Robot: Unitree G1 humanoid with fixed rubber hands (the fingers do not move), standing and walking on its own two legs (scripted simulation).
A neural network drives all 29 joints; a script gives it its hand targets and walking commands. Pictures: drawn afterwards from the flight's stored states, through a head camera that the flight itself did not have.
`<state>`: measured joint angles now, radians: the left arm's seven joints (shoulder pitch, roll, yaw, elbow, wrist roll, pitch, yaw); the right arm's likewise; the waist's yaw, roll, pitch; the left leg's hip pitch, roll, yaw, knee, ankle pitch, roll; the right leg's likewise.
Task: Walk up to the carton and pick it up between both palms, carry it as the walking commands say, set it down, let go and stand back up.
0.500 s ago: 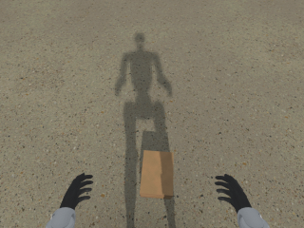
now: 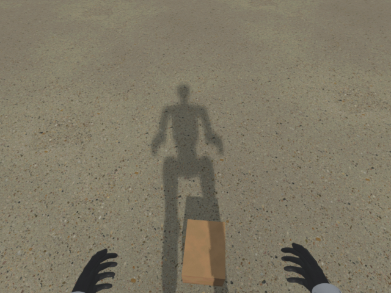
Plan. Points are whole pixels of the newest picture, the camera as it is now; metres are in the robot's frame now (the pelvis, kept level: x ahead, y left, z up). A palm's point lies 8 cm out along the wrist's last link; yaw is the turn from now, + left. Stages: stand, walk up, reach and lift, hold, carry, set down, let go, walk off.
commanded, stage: let go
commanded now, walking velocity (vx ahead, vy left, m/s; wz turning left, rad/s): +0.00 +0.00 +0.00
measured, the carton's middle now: (204, 251) +0.42 -0.04 -0.70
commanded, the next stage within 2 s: stand in 0.04 s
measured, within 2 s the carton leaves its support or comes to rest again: neither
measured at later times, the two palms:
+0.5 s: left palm out of the picture +0.14 +0.28 -0.09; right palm (344, 291) +0.15 -0.29 -0.09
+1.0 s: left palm out of the picture +0.11 +0.30 -0.09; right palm out of the picture +0.13 -0.30 -0.09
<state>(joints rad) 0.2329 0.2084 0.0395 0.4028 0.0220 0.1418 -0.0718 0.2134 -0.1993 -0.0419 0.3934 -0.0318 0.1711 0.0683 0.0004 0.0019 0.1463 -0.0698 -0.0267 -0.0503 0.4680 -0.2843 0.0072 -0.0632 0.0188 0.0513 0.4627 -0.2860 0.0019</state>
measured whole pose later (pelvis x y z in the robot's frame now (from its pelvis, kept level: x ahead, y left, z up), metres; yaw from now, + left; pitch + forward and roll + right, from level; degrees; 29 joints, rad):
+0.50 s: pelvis +0.02 -0.01 +0.00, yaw +1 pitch +0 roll +0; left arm 0.18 0.33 0.03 0.77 0.04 0.01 0.02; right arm 0.18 -0.34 -0.03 0.75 -0.04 0.01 -0.02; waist 0.00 0.01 0.01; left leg -0.17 -0.02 -0.06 0.48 -0.30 0.00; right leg -0.15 0.02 0.03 0.46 -0.30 -0.01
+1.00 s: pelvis +0.01 +0.00 +0.00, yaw +0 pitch -2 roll +0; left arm 0.15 0.36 0.02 0.91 0.03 0.00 0.02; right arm 0.15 -0.36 -0.01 0.89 -0.03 -0.01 -0.03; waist 0.01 0.00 0.02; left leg -0.12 -0.02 -0.05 0.41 -0.25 0.00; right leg -0.11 0.01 0.04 0.40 -0.26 0.00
